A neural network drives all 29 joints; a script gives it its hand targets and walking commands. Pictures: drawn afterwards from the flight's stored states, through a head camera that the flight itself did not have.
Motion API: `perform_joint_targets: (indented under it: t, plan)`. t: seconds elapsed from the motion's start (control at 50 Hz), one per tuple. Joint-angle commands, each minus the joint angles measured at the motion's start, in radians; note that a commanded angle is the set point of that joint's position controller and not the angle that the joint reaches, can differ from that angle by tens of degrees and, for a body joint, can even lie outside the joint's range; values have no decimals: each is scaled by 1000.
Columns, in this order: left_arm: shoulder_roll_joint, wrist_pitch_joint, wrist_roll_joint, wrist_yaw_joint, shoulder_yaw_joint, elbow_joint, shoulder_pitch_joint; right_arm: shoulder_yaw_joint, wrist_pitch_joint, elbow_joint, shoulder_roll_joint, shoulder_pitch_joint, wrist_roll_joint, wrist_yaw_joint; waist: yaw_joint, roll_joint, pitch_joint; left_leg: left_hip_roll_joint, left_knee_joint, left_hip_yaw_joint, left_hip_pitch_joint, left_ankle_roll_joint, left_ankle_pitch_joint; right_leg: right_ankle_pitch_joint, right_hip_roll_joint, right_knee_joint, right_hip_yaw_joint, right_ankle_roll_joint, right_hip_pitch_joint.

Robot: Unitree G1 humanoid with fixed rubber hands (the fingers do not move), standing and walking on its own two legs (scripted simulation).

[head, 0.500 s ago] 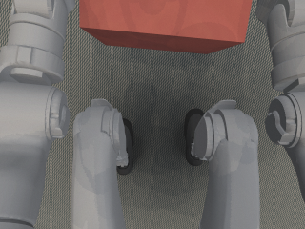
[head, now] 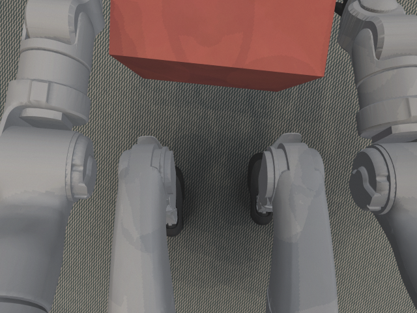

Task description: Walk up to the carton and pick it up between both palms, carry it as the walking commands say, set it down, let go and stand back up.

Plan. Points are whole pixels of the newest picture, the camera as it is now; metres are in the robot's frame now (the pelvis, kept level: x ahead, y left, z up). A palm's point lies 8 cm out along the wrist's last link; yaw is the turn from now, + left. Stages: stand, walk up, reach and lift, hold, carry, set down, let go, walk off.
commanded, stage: reach and lift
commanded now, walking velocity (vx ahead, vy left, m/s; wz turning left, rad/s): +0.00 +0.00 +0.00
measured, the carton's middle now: out of the picture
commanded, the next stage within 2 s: none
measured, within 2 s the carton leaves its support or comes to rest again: neither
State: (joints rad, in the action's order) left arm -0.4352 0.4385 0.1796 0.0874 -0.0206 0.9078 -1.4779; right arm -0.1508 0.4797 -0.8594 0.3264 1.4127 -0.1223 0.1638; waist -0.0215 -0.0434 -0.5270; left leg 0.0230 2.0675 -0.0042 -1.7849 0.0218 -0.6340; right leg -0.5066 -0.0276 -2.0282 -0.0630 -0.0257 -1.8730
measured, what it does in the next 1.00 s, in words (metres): rises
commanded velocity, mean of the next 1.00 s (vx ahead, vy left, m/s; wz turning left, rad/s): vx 0.00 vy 0.00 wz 0.00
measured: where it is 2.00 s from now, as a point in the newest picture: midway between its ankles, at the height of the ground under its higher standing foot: (216, 207)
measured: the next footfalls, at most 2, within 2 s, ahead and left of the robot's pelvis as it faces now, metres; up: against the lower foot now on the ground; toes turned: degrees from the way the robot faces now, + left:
none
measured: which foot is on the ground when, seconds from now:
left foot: down 0.00-1.00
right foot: down 0.00-1.00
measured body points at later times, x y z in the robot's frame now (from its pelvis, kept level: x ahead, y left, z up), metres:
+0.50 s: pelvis -0.01 -0.01 +0.05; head +0.29 -0.01 +0.37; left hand +0.56 +0.17 -0.01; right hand +0.53 -0.19 -0.03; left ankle +0.12 +0.13 -0.40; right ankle +0.15 -0.12 -0.40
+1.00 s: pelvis -0.02 -0.01 +0.11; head +0.26 -0.01 +0.45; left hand +0.54 +0.17 +0.06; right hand +0.51 -0.19 +0.05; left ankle +0.12 +0.13 -0.40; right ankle +0.15 -0.12 -0.40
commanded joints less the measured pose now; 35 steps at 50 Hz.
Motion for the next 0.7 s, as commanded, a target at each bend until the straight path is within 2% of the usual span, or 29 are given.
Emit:
perform_joint_targets:
  t: [0.0, 0.06, 0.08, 0.1, 0.12, 0.14, 0.16, 0.18, 0.2, 0.22, 0.24, 0.26, 0.28, 0.3, 0.34, 0.36, 0.38, 0.4, 0.42, 0.44, 0.48, 0.5, 0.52, 0.54, 0.56, 0.62, 0.64, 0.66, 0.68]
  plan:
    - [1143, -61, 156, -326, 154, -486, -693, 284, -104, 619, -1096, 889, -207, -302, 24, 57, 2585, -195, -371, -45, 732, -47, 516, 483, -122, 279, 159, 21, 990]
    - [1209, -60, 125, -328, 160, -371, -662, 268, -92, 465, -1130, 818, -170, -309, 17, 82, 2387, -186, -414, -47, 671, -36, 384, 369, -104, 312, 154, 29, 924]
    - [1171, -72, 127, -322, 149, -490, -662, 289, -96, 544, -1160, 852, -206, -317, 46, 81, 2514, -181, -421, -41, 751, -53, 450, 415, -113, 319, 151, 24, 981]
    - [1174, -67, 137, -321, 162, -508, -699, 297, -95, 576, -1143, 848, -201, -310, 34, 80, 2553, -192, -419, -39, 774, -44, 462, 429, -110, 328, 151, 26, 997]
    - [1147, -66, 120, -317, 136, -499, -733, 283, -85, 511, -1136, 867, -195, -309, 61, 82, 2493, -192, -411, -46, 684, -49, 414, 384, -110, 335, 128, 29, 984]
    - [1174, -61, 144, -324, 158, -448, -701, 264, -89, 516, -1119, 846, -189, -310, 0, 88, 2456, -187, -427, -44, 715, -46, 432, 409, -111, 344, 148, 26, 985]
    - [1151, -65, 150, -326, 149, -538, -720, 278, -81, 575, -1172, 844, -199, -304, 44, 47, 2554, -194, -440, -45, 751, -60, 459, 437, -116, 361, 128, 21, 1095]
    - [1157, -61, 161, -328, 169, -547, -691, 311, -82, 599, -1160, 856, -214, -299, 31, 30, 2571, -194, -423, -55, 740, -53, 473, 462, -116, 365, 136, 19, 1116]
    - [1164, -51, 132, -326, 156, -469, -685, 314, -80, 575, -1152, 878, -210, -302, 59, 52, 2524, -198, -446, -62, 712, -53, 414, 400, -108, 362, 133, 14, 1087]
    - [1213, -51, 141, -333, 151, -431, -663, 281, -79, 548, -1141, 834, -193, -301, 13, 65, 2505, -202, -443, -54, 736, -45, 428, 407, -105, 375, 127, 26, 1074]
    - [1164, -55, 144, -329, 154, -513, -675, 306, -77, 574, -1157, 864, -196, -300, 44, 33, 2536, -199, -450, -46, 723, -57, 447, 428, -108, 377, 129, 15, 1102]
    - [1126, -65, 128, -328, 134, -535, -750, 298, -67, 523, -1209, 848, -204, -303, 75, 60, 2516, -196, -468, -56, 725, -65, 444, 426, -115, 391, 116, 10, 1081]
    - [1148, -55, 144, -331, 149, -492, -698, 280, -70, 506, -1159, 822, -196, -306, 41, 51, 2487, -189, -482, -37, 742, -59, 457, 433, -116, 391, 128, 19, 1073]
    - [1173, -46, 140, -337, 146, -457, -639, 319, -77, 595, -1186, 868, -210, -309, 77, 47, 2577, -199, -477, -55, 775, -61, 476, 442, -115, 404, 123, 18, 1122]
    - [1190, -54, 137, -343, 154, -393, -679, 248, -74, 483, -1162, 795, -164, -310, 5, 94, 2383, -192, -507, -52, 711, -45, 363, 344, -104, 429, 126, 20, 1048]
    - [1199, -51, 103, -343, 124, -385, -655, 256, -71, 455, -1185, 798, -173, -315, 46, 71, 2416, -184, -518, -40, 725, -53, 378, 359, -106, 414, 128, 14, 1038]
    - [1198, -52, 115, -346, 126, -402, -641, 273, -68, 488, -1180, 833, -174, -317, 34, 39, 2412, -183, -512, -48, 727, -55, 366, 350, -100, 444, 122, 11, 1063]
    - [1196, -51, 101, -343, 100, -353, -602, 296, -81, 547, -1193, 894, -202, -322, 94, 39, 2450, -188, -525, -45, 733, -73, 404, 367, -105, 442, 112, 12, 1074]
    - [1226, -45, 129, -346, 145, -447, -636, 284, -62, 524, -1193, 801, -176, -317, 21, 27, 2547, -192, -530, -43, 819, -50, 431, 417, -110, 456, 127, 19, 1168]
    - [1194, -44, 122, -349, 153, -454, -652, 278, -61, 485, -1190, 791, -179, -322, 36, 80, 2524, -196, -535, -45, 778, -47, 402, 390, -108, 455, 120, 20, 1124]
    - [1153, -42, 128, -345, 136, -492, -666, 308, -56, 547, -1187, 847, -215, -319, 74, 68, 2545, -189, -553, -54, 779, -58, 404, 386, -108, 465, 114, 8, 1184]
    - [1165, -48, 149, -344, 146, -528, -717, 301, -48, 524, -1207, 834, -191, -320, 35, 28, 2541, -194, -559, -50, 789, -54, 380, 371, -110, 488, 113, 7, 1191]
    - [1182, -42, 144, -351, 166, -495, -681, 296, -56, 525, -1198, 793, -190, -316, 33, 83, 2558, -191, -569, -52, 821, -46, 413, 406, -111, 485, 115, 15, 1201]
    - [1187, -48, 170, -348, 196, -578, -736, 305, -53, 568, -1202, 804, -205, -315, 21, 98, 2684, -199, -551, -53, 894, -47, 463, 444, -108, 476, 108, 15, 1237]
    - [1201, -34, 169, -352, 192, -514, -660, 307, -49, 576, -1184, 792, -191, -311, 12, 54, 2615, -190, -576, -49, 886, -43, 446, 424, -109, 510, 118, 11, 1262]
    - [1161, -41, 131, -346, 148, -512, -653, 339, -57, 586, -1216, 828, -214, -314, 88, 33, 2547, -198, -605, -45, 846, -59, 434, 402, -113, 522, 104, 4, 1247]
    - [1191, -42, 131, -352, 134, -474, -627, 337, -56, 576, -1230, 830, -215, -313, 77, 57, 2521, -203, -600, -54, 833, -60, 426, 396, -107, 544, 89, 7, 1265]
    - [1171, -49, 122, -350, 115, -457, -678, 328, -48, 515, -1246, 810, -215, -311, 101, 37, 2466, -196, -606, -54, 792, -64, 367, 335, -100, 553, 67, 2, 1257]
    - [1158, -49, 140, -353, 136, -465, -696, 319, -50, 518, -1219, 821, -212, -308, 59, 3, 2462, -187, -635, -34, 820, -67, 345, 307, -103, 567, 86, -6, 1227]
